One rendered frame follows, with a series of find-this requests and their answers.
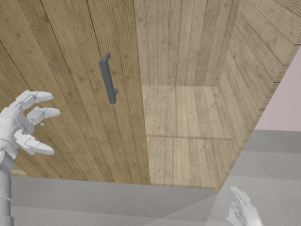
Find robot left forearm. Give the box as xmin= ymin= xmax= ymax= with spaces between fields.
xmin=0 ymin=138 xmax=18 ymax=226

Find wardrobe door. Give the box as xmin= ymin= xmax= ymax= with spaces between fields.
xmin=12 ymin=163 xmax=22 ymax=170
xmin=0 ymin=0 xmax=151 ymax=186

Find handle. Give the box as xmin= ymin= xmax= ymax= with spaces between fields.
xmin=99 ymin=52 xmax=118 ymax=104

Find left robot hand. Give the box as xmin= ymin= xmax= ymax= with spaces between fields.
xmin=0 ymin=90 xmax=61 ymax=155

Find right robot hand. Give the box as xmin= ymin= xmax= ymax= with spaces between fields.
xmin=226 ymin=186 xmax=263 ymax=226

